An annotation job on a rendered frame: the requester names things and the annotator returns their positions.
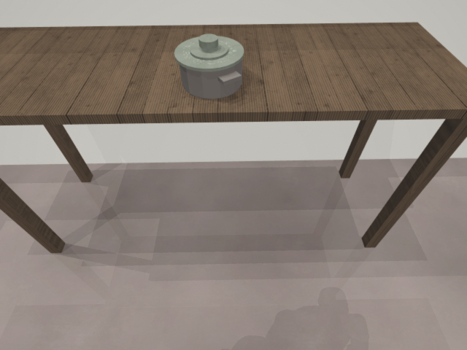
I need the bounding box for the knob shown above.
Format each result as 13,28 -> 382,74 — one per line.
198,34 -> 218,50

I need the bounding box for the pot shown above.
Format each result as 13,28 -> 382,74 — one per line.
180,60 -> 242,99

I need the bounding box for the table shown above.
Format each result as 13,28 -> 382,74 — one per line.
0,22 -> 467,253

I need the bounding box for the lid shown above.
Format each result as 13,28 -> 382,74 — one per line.
174,36 -> 244,71

